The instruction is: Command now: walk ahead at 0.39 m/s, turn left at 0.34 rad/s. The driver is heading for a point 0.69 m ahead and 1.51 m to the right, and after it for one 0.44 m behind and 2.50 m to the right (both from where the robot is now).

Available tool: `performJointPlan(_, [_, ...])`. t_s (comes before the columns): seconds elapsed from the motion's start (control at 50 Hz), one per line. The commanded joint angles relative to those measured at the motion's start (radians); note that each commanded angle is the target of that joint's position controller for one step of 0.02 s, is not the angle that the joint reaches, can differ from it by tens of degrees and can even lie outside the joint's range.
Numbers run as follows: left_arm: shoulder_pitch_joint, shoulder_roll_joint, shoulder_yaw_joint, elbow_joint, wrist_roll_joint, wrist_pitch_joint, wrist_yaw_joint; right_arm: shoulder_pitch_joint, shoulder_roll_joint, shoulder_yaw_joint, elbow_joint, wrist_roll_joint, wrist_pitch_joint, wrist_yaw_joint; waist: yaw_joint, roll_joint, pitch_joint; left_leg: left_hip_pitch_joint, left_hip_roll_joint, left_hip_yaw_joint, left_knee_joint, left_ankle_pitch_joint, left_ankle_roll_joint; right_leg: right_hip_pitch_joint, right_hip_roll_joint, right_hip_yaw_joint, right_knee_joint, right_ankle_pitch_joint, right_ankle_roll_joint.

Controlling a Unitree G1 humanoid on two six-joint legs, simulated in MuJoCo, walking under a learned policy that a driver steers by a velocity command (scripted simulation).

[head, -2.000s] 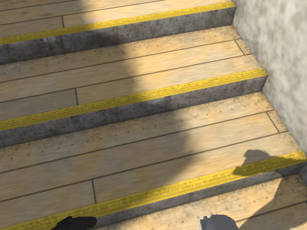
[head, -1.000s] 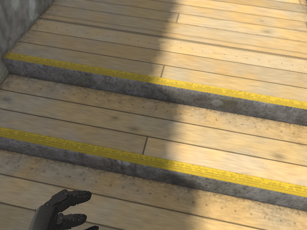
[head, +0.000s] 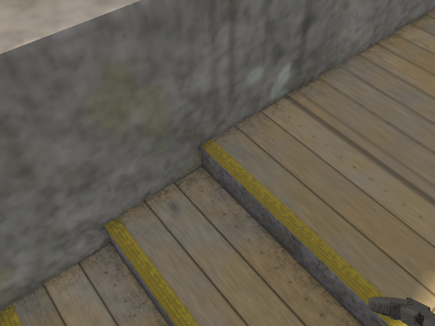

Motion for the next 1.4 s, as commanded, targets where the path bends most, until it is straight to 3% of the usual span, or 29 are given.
performJointPlan(0.02, [0.030, 0.034, -0.015, -0.100, -0.003, -0.078, -0.037, 0.415, -0.254, -0.064, 0.076, -0.098, -0.016, -0.052, -0.138, 0.152, -0.489, 0.888, 0.458, -0.755, -0.148, 0.774, 0.350, -0.729, 0.177, 0.380, 0.972, -0.190, -0.021])
performJointPlan(0.04, [-0.071, 0.090, 0.007, -0.093, -0.040, -0.084, -0.039, 0.376, -0.177, -0.049, 0.091, -0.100, -0.024, -0.044, -0.168, -0.020, -0.405, 0.781, 0.419, -0.617, -0.211, 0.742, 0.317, -0.819, 0.145, 0.438, 1.058, -0.094, -0.021])
performJointPlan(0.08, [-0.181, 0.053, -0.006, -0.134, -0.029, -0.072, -0.030, 0.286, -0.091, -0.012, 0.129, -0.036, -0.033, -0.041, -0.101, -0.056, -0.205, 0.591, 0.339, -0.411, -0.216, 0.528, 0.184, -0.978, 0.109, 0.376, 1.164, -0.026, -0.032])
performJointPlan(0.12, [-0.140, 0.000, -0.021, -0.133, -0.034, -0.041, -0.037, 0.248, -0.008, 0.026, 0.173, -0.039, -0.035, -0.037, -0.042, 0.004, -0.127, 0.416, 0.315, -0.336, -0.256, 0.406, 0.136, -1.035, 0.130, 0.392, 1.372, -0.008, -0.050])
performJointPlan(0.18, [-0.180, -0.073, -0.059, -0.200, -0.039, -0.002, -0.042, 0.241, -0.014, 0.048, 0.242, -0.064, -0.042, -0.032, 0.012, 0.013, -0.013, 0.196, 0.331, -0.229, -0.285, 0.260, 0.068, -1.188, 0.151, 0.447, 1.514, 0.044, -0.077])
performJointPlan(0.22, [-0.259, -0.038, -0.075, -0.290, -0.009, 0.000, -0.039, 0.153, -0.042, 0.059, 0.223, -0.073, -0.034, -0.045, 0.063, -0.010, 0.023, -0.017, 0.219, -0.068, -0.330, 0.198, 0.005, -1.082, 0.143, 0.387, 1.139, 0.205, -0.058])
performJointPlan(0.28, [-0.357, -0.004, -0.061, -0.349, 0.038, -0.007, -0.023, 0.173, -0.107, 0.054, 0.229, -0.083, -0.054, -0.088, 0.020, 0.071, -0.082, 0.031, 0.195, 0.043, -0.366, 0.627, 0.006, -0.894, 0.134, 0.272, 0.831, 0.362, 0.004])
performJointPlan(0.34, [-0.431, -0.055, -0.080, -0.391, 0.025, 0.004, -0.026, 0.253, -0.168, 0.036, 0.257, -0.036, -0.029, -0.113, -0.022, 0.106, -0.119, 0.319, 0.263, 0.046, -0.298, 0.985, -0.003, -0.903, 0.119, 0.203, 0.598, 0.176, -0.021])
performJointPlan(0.4, [-0.382, -0.023, -0.068, -0.392, 0.023, 0.013, -0.047, 0.240, -0.208, 0.023, 0.221, -0.024, 0.006, -0.120, -0.003, 0.192, -0.201, 0.515, 0.334, 0.045, -0.119, 1.486, -0.017, -0.804, 0.185, 0.139, 0.438, 0.022, -0.091])
performJointPlan(0.44, [-0.239, 0.048, -0.039, -0.357, 0.016, 0.011, -0.062, 0.174, -0.207, 0.016, 0.177, -0.017, 0.015, -0.116, 0.069, 0.177, -0.247, 0.539, 0.307, 0.051, 0.084, 1.520, -0.019, -0.600, 0.225, 0.205, 0.126, 0.117, -0.159])
performJointPlan(0.46, [-0.140, 0.153, -0.001, -0.337, 0.031, 0.011, -0.059, 0.158, -0.203, 0.009, 0.130, -0.020, 0.001, -0.128, 0.108, 0.039, -0.278, 0.274, 0.228, 0.026, 0.353, 1.121, -0.060, -0.336, 0.143, 0.511, 0.004, 0.366, -0.229])
performJointPlan(0.48, [-0.175, 0.264, 0.029, -0.334, 0.066, 0.016, -0.040, 0.164, -0.060, 0.044, 0.057, -0.074, -0.013, -0.101, 0.013, -0.375, -0.332, -0.144, -0.103, -0.062, 0.716, -0.258, -0.164, -0.135, -0.097, 1.064, -0.264, 0.749, -0.445])
performJointPlan(0.5, [-0.205, 0.209, 0.016, -0.367, 0.107, 0.009, -0.027, 0.199, -0.106, 0.025, 0.099, -0.062, -0.036, -0.058, 0.019, -0.249, -0.396, -0.186, -0.090, -0.278, 1.007, -0.367, -0.159, -0.188, -0.156, 1.135, -0.301, 0.628, -0.470])
performJointPlan(0.52, [-0.236, 0.147, -0.002, -0.376, 0.078, -0.005, -0.022, 0.151, -0.098, 0.028, 0.065, -0.034, -0.035, -0.041, 0.012, -0.161, -0.278, -0.273, -0.083, -0.256, 1.114, -0.344, -0.154, -0.289, -0.121, 1.046, -0.284, 0.511, -0.422])
performJointPlan(0.56, [-0.303, 0.095, -0.011, -0.355, 0.002, -0.021, -0.024, 0.143, -0.081, 0.034, 0.040, -0.048, -0.040, -0.052, -0.072, 0.013, -0.072, -0.347, 0.001, -0.209, 0.988, -0.241, -0.145, -0.446, 0.006, 0.785, -0.302, 0.347, -0.289])
performJointPlan(0.66, [-0.256, 0.124, 0.004, -0.344, 0.013, -0.030, -0.001, 0.101, -0.102, 0.030, -0.020, -0.051, -0.052, -0.087, -0.070, -0.057, -0.145, -0.306, 0.014, -0.191, 0.835, -0.140, -0.178, -0.346, 0.060, 0.679, -0.355, 0.581, -0.289])
performJointPlan(0.76, [-0.213, 0.157, 0.011, -0.355, 0.012, 0.035, 0.028, 0.033, -0.097, 0.035, -0.070, -0.035, -0.039, -0.101, -0.050, -0.136, -0.197, -0.384, -0.008, -0.222, 0.649, -0.099, -0.260, -0.218, 0.070, 0.734, -0.345, 0.418, -0.286])
performJointPlan(0.84, [-0.227, 0.169, 0.020, -0.389, 0.010, 0.090, 0.047, -0.035, -0.031, 0.070, -0.091, -0.023, -0.043, -0.098, -0.011, -0.176, -0.161, -0.256, -0.025, -0.155, 0.237, -0.163, -0.263, -0.302, 0.102, 0.755, -0.359, 0.214, -0.236])
performJointPlan(0.9, [-0.245, 0.190, 0.032, -0.400, 0.021, 0.079, 0.027, 0.040, -0.104, 0.041, -0.045, -0.008, -0.060, -0.087, -0.012, -0.236, -0.195, -0.044, -0.033, -0.160, 0.058, -0.082, -0.226, -0.333, 0.075, 0.806, -0.317, 0.281, -0.223])
performJointPlan(0.94, [-0.276, 0.150, 0.023, -0.392, 0.006, 0.067, 0.009, 0.116, -0.127, 0.020, -0.014, -0.012, -0.070, -0.082, -0.064, -0.234, -0.178, 0.108, -0.003, -0.167, -0.178, 0.043, -0.181, -0.350, 0.112, 0.803, -0.229, 0.348, -0.187])
performJointPlan(0.96, [-0.237, 0.106, 0.012, -0.382, 0.008, 0.059, -0.001, 0.140, -0.167, 0.005, -0.014, -0.030, -0.072, -0.084, -0.057, -0.153, -0.206, 0.251, 0.129, -0.259, -0.193, 0.056, -0.127, -0.438, 0.153, 0.759, -0.107, 0.157, -0.149])
performJointPlan(0.98, [-0.166, 0.045, -0.003, -0.370, 0.010, 0.051, -0.012, 0.070, -0.218, 0.002, -0.058, -0.065, -0.059, -0.096, -0.001, 0.107, -0.177, 0.334, 0.350, -0.486, -0.230, 0.178, -0.013, -0.613, 0.285, 0.573, 0.127, -0.128, -0.084])
performJointPlan(1.0, [-0.156, 0.136, 0.019, -0.389, 0.011, 0.037, -0.014, 0.095, -0.207, -0.003, -0.057, -0.093, -0.056, -0.095, 0.011, 0.304, -0.189, 0.258, 0.454, -0.701, -0.303, 0.191, 0.131, -0.695, 0.287, 0.477, 0.337, -0.197, -0.034])
performJointPlan(1.02, [-0.156, 0.209, 0.039, -0.365, 0.012, 0.034, -0.011, 0.087, -0.144, 0.016, -0.072, -0.079, -0.055, -0.100, -0.007, 0.200, -0.168, 0.247, 0.433, -0.645, -0.294, 0.069, 0.146, -0.712, 0.222, 0.465, 0.485, -0.106, 0.009])
performJointPlan(1.06, [-0.196, 0.177, 0.033, -0.343, 0.010, 0.054, -0.011, 0.068, -0.093, 0.035, -0.080, -0.051, -0.046, -0.116, -0.022, 0.082, -0.128, 0.219, 0.302, -0.451, -0.263, -0.065, 0.064, -0.760, 0.188, 0.450, 0.600, 0.024, 0.042])
performJointPlan(1.14, [-0.260, 0.102, 0.005, -0.368, 0.007, 0.064, -0.006, 0.103, -0.106, 0.037, -0.063, -0.058, -0.032, -0.132, -0.061, 0.105, -0.118, 0.242, 0.229, -0.252, -0.264, 0.057, 0.071, -0.779, 0.176, 0.365, 0.549, 0.138, 0.075])
performJointPlan(1.24, [-0.313, 0.079, -0.009, -0.389, 0.010, 0.053, -0.026, 0.138, -0.158, 0.011, -0.041, -0.052, -0.023, -0.133, -0.094, 0.140, -0.146, 0.290, 0.310, -0.226, -0.268, 0.054, 0.118, -0.714, 0.113, 0.341, 0.341, 0.115, 0.078])
performJointPlan(1.34, [-0.293, 0.096, 0.000, -0.385, 0.009, 0.061, -0.055, 0.102, -0.209, -0.015, -0.017, -0.033, -0.021, -0.113, -0.078, 0.147, -0.133, 0.200, 0.340, -0.169, -0.242, 0.050, 0.100, -0.519, 0.106, 0.289, 0.099, 0.088, 0.006])
performJointPlan(1.4, [-0.204, 0.111, 0.019, -0.344, 0.005, 0.061, -0.068, 0.105, -0.189, -0.014, 0.020, -0.008, -0.011, -0.102, -0.035, 0.128, -0.143, 0.174, 0.308, -0.094, -0.118, 0.092, 0.023, -0.329, 0.170, 0.225, -0.210, 0.230, -0.070])
Keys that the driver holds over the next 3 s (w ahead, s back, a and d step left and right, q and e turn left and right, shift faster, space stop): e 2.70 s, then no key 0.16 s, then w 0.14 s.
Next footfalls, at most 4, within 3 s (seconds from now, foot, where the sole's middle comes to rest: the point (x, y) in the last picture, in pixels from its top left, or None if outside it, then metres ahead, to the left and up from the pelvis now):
0.44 right None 0.32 -0.11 -0.65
0.96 left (221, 321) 0.46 0.06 -0.65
1.42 right None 0.27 -0.13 -0.65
1.88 left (245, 324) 0.45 -0.01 -0.65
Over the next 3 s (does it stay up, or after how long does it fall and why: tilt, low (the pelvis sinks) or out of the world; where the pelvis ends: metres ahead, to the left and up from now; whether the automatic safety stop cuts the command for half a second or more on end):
stays up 0.34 -0.03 0.13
